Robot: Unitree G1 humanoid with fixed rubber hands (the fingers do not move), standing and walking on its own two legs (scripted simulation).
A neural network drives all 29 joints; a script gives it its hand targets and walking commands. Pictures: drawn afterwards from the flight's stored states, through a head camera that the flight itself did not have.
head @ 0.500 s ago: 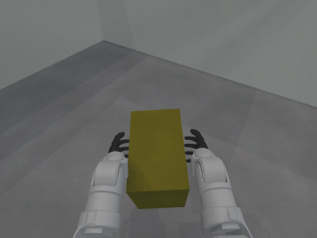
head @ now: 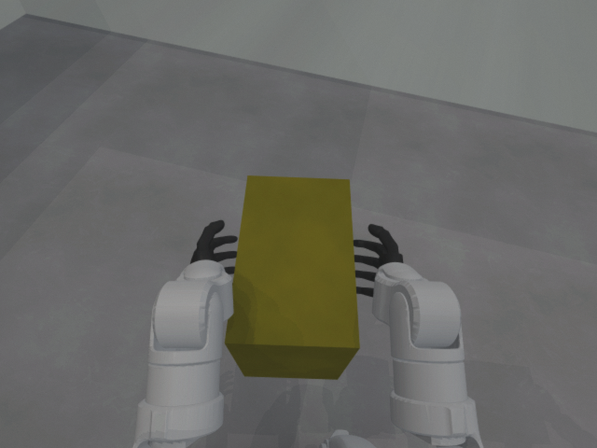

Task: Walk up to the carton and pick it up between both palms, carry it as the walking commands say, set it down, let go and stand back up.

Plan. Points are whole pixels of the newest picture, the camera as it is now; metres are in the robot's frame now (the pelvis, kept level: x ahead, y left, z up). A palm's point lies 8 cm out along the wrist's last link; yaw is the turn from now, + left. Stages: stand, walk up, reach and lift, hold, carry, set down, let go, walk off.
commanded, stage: carry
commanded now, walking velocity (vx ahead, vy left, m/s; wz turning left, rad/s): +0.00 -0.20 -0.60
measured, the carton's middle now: (294, 282) +0.35 +0.02 -0.01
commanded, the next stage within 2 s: none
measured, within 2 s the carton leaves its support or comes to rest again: neither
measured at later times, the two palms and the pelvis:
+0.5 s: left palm (358, 291) +0.31 -0.06 +0.07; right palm (554, 345) +0.25 -0.28 +0.07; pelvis -0.03 -0.10 +0.00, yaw -15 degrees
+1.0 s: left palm (558, 359) +0.23 -0.28 +0.06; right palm out of the picture +0.11 -0.47 +0.07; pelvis -0.10 -0.21 -0.01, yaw -30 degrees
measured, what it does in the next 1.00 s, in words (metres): steps to the right, turning right: right foot, then left foot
